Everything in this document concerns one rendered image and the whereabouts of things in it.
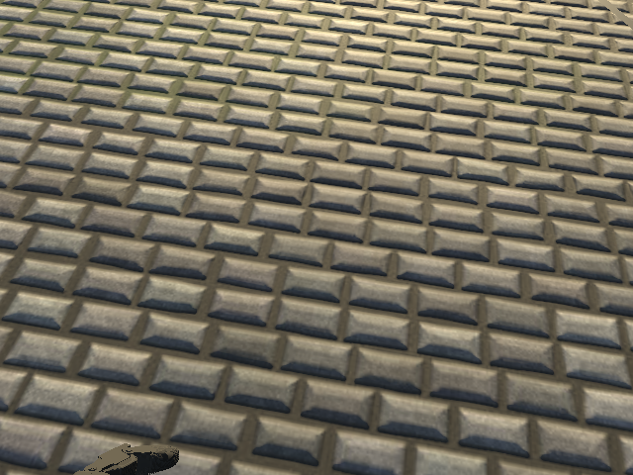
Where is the robot left hand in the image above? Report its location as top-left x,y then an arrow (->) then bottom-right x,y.
73,443 -> 179,475

